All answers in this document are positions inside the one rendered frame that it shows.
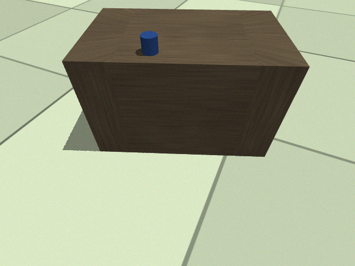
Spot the can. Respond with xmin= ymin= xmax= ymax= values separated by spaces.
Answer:
xmin=140 ymin=31 xmax=159 ymax=56

